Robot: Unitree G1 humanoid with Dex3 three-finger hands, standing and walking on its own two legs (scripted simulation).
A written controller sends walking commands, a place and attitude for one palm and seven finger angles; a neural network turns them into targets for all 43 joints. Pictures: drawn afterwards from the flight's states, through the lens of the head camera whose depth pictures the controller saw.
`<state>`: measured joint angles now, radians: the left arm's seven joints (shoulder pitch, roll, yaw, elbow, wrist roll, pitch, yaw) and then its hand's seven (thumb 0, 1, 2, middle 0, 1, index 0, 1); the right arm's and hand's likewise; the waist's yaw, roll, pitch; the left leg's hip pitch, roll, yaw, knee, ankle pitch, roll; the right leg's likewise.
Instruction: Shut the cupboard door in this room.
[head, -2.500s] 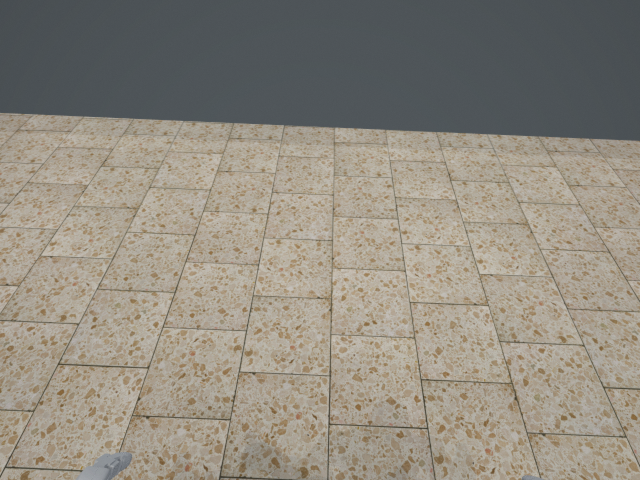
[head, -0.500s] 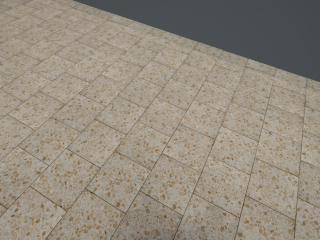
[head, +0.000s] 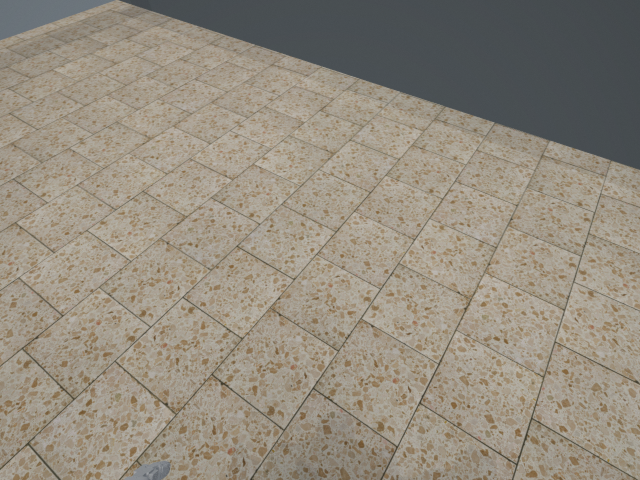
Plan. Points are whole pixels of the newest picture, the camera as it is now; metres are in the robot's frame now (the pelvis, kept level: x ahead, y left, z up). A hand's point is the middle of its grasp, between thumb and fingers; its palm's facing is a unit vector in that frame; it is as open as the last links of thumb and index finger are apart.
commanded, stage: turn or walk to find it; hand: left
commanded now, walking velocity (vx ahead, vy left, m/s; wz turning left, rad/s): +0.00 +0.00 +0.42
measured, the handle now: out of the picture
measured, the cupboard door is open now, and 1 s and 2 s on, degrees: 83 83 83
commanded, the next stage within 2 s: none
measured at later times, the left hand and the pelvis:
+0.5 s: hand out of the picture -0.07 +0.19 -0.18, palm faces +0.30 -0.93 -0.23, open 7.3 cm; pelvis -0.05 -0.01 -0.01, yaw +15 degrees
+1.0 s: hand out of the picture -0.08 +0.22 -0.16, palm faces +0.42 -0.87 -0.26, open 7.3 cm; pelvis -0.09 +0.00 +0.00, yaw +25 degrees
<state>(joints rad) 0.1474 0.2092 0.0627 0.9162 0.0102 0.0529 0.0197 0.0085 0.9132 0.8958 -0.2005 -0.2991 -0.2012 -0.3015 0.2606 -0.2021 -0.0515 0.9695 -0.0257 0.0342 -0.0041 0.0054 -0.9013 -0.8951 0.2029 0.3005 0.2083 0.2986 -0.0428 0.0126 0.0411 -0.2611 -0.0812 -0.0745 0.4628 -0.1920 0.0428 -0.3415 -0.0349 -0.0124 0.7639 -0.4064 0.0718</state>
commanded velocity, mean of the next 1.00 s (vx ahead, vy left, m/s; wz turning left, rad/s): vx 0.00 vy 0.00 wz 0.42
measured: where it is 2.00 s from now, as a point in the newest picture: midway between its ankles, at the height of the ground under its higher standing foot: outside the picture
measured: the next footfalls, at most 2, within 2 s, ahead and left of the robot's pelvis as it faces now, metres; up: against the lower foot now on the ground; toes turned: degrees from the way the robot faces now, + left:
right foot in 0.06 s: +0.03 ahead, -0.12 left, +0.00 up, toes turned -1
left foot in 0.54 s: -0.05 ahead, +0.12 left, +0.00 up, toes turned +19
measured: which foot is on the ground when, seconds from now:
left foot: down 0.00-0.06, up 0.08-0.52, down 0.54-1.00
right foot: up 0.00-0.04, down 0.06-0.54, up 0.56-1.00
